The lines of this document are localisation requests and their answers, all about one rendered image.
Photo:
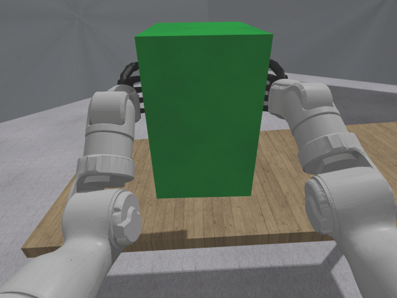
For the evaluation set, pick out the carton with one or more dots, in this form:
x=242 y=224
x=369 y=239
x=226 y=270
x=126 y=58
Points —
x=203 y=86

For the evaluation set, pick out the robot right forearm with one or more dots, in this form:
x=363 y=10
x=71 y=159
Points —
x=324 y=143

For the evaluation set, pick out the table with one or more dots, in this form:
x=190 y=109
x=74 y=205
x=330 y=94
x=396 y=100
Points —
x=274 y=213

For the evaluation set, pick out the robot left forearm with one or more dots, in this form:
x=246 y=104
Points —
x=110 y=129

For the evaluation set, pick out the left robot upper arm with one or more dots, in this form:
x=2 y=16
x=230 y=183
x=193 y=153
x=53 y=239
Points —
x=97 y=226

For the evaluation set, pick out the right robot hand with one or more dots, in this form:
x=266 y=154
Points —
x=279 y=71

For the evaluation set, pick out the right robot upper arm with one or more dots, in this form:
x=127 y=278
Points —
x=355 y=207

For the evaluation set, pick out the left robot hand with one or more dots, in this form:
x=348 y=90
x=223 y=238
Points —
x=126 y=79

